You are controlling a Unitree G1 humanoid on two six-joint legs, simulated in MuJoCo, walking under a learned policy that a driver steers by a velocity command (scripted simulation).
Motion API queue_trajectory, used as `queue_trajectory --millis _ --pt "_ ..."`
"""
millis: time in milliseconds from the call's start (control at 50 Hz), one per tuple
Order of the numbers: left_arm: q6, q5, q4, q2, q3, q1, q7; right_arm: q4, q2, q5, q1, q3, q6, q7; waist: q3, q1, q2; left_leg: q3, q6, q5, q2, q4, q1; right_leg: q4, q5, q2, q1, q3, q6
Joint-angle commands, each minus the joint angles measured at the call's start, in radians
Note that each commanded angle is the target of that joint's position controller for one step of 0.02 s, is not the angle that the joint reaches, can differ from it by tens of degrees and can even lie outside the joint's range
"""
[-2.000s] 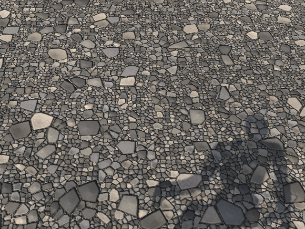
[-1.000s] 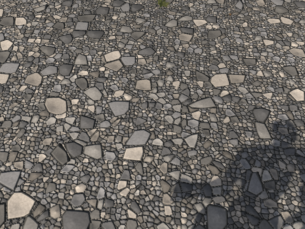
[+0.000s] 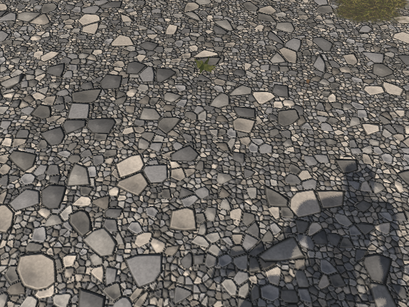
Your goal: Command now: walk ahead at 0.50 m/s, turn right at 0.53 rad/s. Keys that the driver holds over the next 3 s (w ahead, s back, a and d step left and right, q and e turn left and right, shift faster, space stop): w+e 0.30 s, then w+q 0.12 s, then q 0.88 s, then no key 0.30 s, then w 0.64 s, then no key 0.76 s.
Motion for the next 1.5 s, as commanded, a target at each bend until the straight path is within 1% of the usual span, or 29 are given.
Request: queue_trajectory --millis 20,100,140,180,200,220,240,260,300,360,540,620,680,720,740,760,780,820,840,900,1060,1220,1260,1280,1300,1320,1360,1400,1500 --pt "-0.010 -0.001 -0.092 -0.012 -0.019 -0.098 -0.018 -0.046 -0.106 -0.001 -0.028 -0.023 -0.015 -0.001 0.062 0.010 0.139 -0.071 0.101 0.350 0.249 -0.106 -0.014 -0.154 0.108 -0.016 -0.030 -0.023 -0.002" --pt "-0.011 0.005 -0.136 0.003 -0.023 -0.191 -0.026 -0.014 -0.146 -0.001 0.020 -0.036 -0.004 -0.006 0.084 -0.009 0.130 -0.008 0.082 0.450 0.280 -0.068 0.051 -0.308 0.055 0.010 0.047 -0.100 -0.054" --pt "-0.010 0.010 -0.141 0.017 -0.017 -0.179 -0.019 -0.001 -0.170 -0.002 0.029 -0.041 0.008 -0.011 0.062 0.006 0.139 0.031 0.068 0.708 0.285 0.036 0.104 -0.347 -0.033 0.058 0.116 -0.139 -0.094" --pt "-0.017 0.013 -0.108 0.046 0.001 -0.042 -0.004 0.007 -0.203 -0.002 0.032 -0.049 0.027 -0.015 -0.032 0.069 0.147 0.060 0.060 0.936 0.282 0.293 0.121 -0.386 -0.124 0.138 0.289 -0.160 -0.143" --pt "-0.027 0.020 -0.055 0.074 0.019 0.122 0.009 -0.001 -0.205 0.001 0.024 -0.047 0.035 -0.014 -0.126 0.143 0.105 0.081 0.036 0.830 0.261 0.526 0.028 -0.462 -0.090 0.164 0.508 -0.137 -0.175" --pt "-0.028 0.028 -0.030 0.180 0.052 0.242 0.028 -0.043 -0.149 0.006 0.045 -0.032 0.033 -0.008 -0.240 0.176 -0.027 0.085 -0.005 0.438 0.211 0.847 -0.257 -0.509 -0.261 -0.039 0.799 0.156 -0.245" --pt "-0.019 -0.006 -0.056 0.274 0.073 0.193 0.035 -0.115 -0.098 0.004 0.018 -0.026 0.024 0.007 -0.310 0.116 -0.207 -0.037 -0.060 -0.301 -0.001 1.160 -0.609 -0.657 -0.212 -0.280 0.974 0.713 -0.367" --pt "-0.008 -0.022 -0.059 0.255 0.071 0.214 0.041 -0.142 -0.162 -0.004 -0.101 -0.035 0.016 0.011 -0.259 0.166 -0.043 -0.201 -0.054 -0.237 0.035 1.188 -0.713 -0.704 -0.092 -0.270 0.946 0.675 -0.363" --pt "-0.016 -0.027 -0.037 0.150 0.043 0.132 0.055 -0.130 -0.124 0.007 -0.103 -0.021 -0.001 0.011 -0.046 0.077 0.052 -0.208 -0.040 -0.099 0.119 1.021 -0.663 -0.709 0.137 -0.195 0.682 0.425 -0.299" --pt "-0.052 -0.025 -0.036 0.061 0.007 0.067 0.054 -0.076 -0.096 -0.026 -0.005 -0.014 0.048 0.021 -0.047 -0.003 0.038 -0.193 -0.047 -0.071 0.141 0.898 -0.481 -0.758 0.319 -0.112 0.515 0.245 -0.242" --pt "-0.087 -0.019 0.047 0.066 -0.012 0.155 0.060 -0.092 -0.051 0.007 -0.186 -0.003 0.063 0.035 0.032 0.045 -0.009 -0.161 -0.022 0.217 0.071 0.540 -0.510 -0.780 0.721 -0.067 0.564 -0.032 -0.106" --pt "-0.076 -0.020 0.074 0.065 -0.019 0.175 0.086 -0.103 -0.055 -0.005 -0.236 0.000 0.060 0.036 0.026 0.069 -0.021 -0.115 0.004 0.231 0.021 0.401 -0.472 -0.704 0.791 -0.096 0.666 -0.071 -0.091" --pt "-0.061 -0.020 0.077 0.098 -0.008 0.153 0.108 -0.078 -0.086 -0.015 -0.129 -0.013 0.054 0.032 -0.019 0.027 -0.042 -0.084 0.051 0.079 -0.046 0.338 -0.371 -0.502 0.987 -0.121 0.723 -0.070 -0.081" --pt "-0.053 -0.026 0.060 0.124 0.001 0.103 0.111 -0.036 -0.120 -0.023 0.045 -0.031 0.034 0.022 -0.092 -0.071 0.007 -0.151 0.108 0.301 -0.026 0.146 -0.161 -0.161 0.758 -0.072 0.641 -0.105 -0.053" --pt "-0.060 -0.026 0.014 0.077 -0.011 0.136 0.108 -0.043 -0.227 -0.023 0.089 -0.058 0.032 0.014 -0.184 -0.055 0.174 -0.423 0.201 0.882 0.219 0.235 0.067 0.172 0.140 0.044 0.406 -0.149 -0.016" --pt "-0.048 -0.037 -0.001 0.022 -0.020 0.215 0.096 -0.051 -0.272 0.015 0.064 -0.074 0.047 0.011 -0.317 0.010 0.300 -0.746 0.405 1.215 0.410 0.210 0.235 0.418 -0.487 0.208 0.158 -0.036 0.015" --pt "-0.034 -0.001 0.019 0.049 -0.023 0.197 0.092 -0.072 -0.233 0.049 0.015 -0.072 0.060 0.015 -0.291 0.003 0.117 -0.667 0.396 0.996 0.378 0.165 0.140 0.432 -0.420 0.113 0.142 0.071 0.018" --pt "-0.023 -0.005 0.001 0.067 -0.015 0.093 0.089 -0.097 -0.127 0.027 -0.117 -0.043 0.087 0.008 -0.054 0.036 0.022 -0.547 0.311 0.593 0.264 0.063 -0.118 0.317 -0.335 0.057 0.108 0.058 0.032" --pt "-0.008 0.002 -0.013 0.067 -0.014 0.075 0.089 -0.098 -0.117 0.025 -0.132 -0.040 0.093 0.005 -0.019 0.047 0.041 -0.509 0.274 0.505 0.214 0.037 -0.183 0.244 -0.304 0.040 0.128 0.056 0.043" --pt "0.025 0.001 -0.008 0.038 -0.021 0.115 0.087 -0.097 -0.152 0.010 -0.129 -0.053 0.094 0.009 -0.065 0.058 0.091 -0.464 0.234 0.434 0.148 0.027 -0.235 0.161 -0.245 0.059 0.193 0.034 0.065" --pt "0.038 -0.012 -0.059 0.057 -0.014 -0.017 0.100 -0.113 -0.188 0.002 -0.110 -0.076 0.122 0.006 -0.059 -0.004 0.163 -0.613 0.181 -0.048 0.120 -0.012 -0.177 -0.072 -0.215 0.056 0.118 0.069 0.088" --pt "0.002 -0.041 -0.071 0.064 -0.022 0.042 0.112 -0.127 -0.192 -0.003 -0.155 -0.086 0.135 0.017 -0.072 0.021 0.190 -0.735 0.151 0.145 0.108 0.053 -0.179 -0.372 -0.275 0.130 0.326 0.076 0.025" --pt "-0.011 -0.035 -0.053 0.076 -0.018 0.128 0.122 -0.135 -0.179 0.015 -0.194 -0.083 0.138 0.016 -0.063 0.075 0.159 -0.707 0.075 0.035 0.044 0.097 -0.279 -0.650 -0.146 0.110 0.510 0.082 -0.001" --pt "-0.014 -0.019 -0.066 0.156 -0.001 0.101 0.131 -0.141 -0.119 0.024 -0.153 -0.068 0.135 0.012 -0.058 0.036 -0.003 -0.595 0.009 -0.194 -0.057 0.242 -0.376 -0.783 -0.225 -0.076 0.578 0.265 -0.044" --pt "-0.008 -0.008 -0.113 0.237 0.012 0.008 0.129 -0.154 -0.109 0.026 -0.141 -0.069 0.128 0.004 -0.023 0.020 -0.178 -0.344 -0.030 -0.303 -0.219 0.478 -0.536 -0.838 -0.196 -0.311 0.552 0.535 -0.145" --pt "-0.003 0.003 -0.104 0.198 0.007 0.010 0.121 -0.139 -0.192 -0.014 -0.159 -0.087 0.126 0.002 -0.002 0.022 -0.081 -0.332 -0.042 -0.301 -0.132 0.665 -0.494 -0.778 0.010 -0.325 0.446 0.480 -0.207" --pt "-0.007 -0.012 -0.113 0.099 -0.020 -0.045 0.108 -0.102 -0.172 -0.011 -0.108 -0.087 0.134 0.012 0.003 -0.025 -0.021 -0.335 -0.048 -0.207 -0.125 0.812 -0.439 -0.718 0.203 -0.194 0.419 0.284 -0.169" --pt "-0.010 -0.013 -0.119 0.090 -0.023 -0.040 0.106 -0.084 -0.156 -0.007 -0.082 -0.079 0.147 0.024 -0.018 -0.017 -0.095 -0.315 -0.066 -0.181 -0.131 0.891 -0.465 -0.681 0.344 -0.135 0.486 0.192 -0.155" --pt "-0.017 -0.016 -0.067 0.101 -0.017 0.086 0.100 -0.095 -0.116 0.008 -0.183 -0.050 0.158 0.021 -0.035 0.056 -0.097 -0.309 -0.097 -0.193 -0.106 0.702 -0.475 -0.631 0.485 -0.147 0.652 0.176 -0.177"
Next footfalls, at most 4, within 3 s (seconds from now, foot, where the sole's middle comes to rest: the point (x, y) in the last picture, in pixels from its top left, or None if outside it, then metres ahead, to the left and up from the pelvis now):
0.20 right None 0.26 -0.12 -0.78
0.72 left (209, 301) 0.52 -0.03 -0.78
1.28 right None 0.49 -0.21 -0.78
1.68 left None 0.39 -0.03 -0.78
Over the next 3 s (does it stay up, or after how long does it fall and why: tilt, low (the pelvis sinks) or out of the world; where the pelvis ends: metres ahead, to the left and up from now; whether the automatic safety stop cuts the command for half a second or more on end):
stays up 0.79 -0.06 0.00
